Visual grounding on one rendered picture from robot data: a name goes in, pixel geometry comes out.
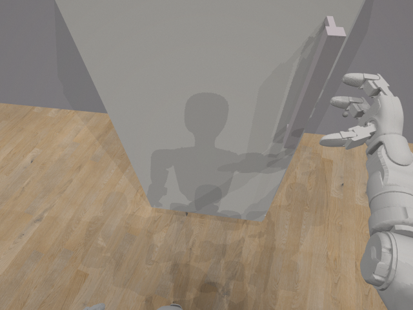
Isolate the robot right forearm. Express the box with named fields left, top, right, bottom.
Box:
left=366, top=134, right=413, bottom=238

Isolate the right robot upper arm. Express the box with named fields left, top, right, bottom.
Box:
left=360, top=231, right=413, bottom=310

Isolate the fridge door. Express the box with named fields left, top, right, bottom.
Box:
left=55, top=0, right=363, bottom=222

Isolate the robot right hand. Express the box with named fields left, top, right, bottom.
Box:
left=319, top=73, right=404, bottom=150

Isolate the handle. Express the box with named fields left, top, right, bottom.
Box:
left=283, top=16, right=346, bottom=149

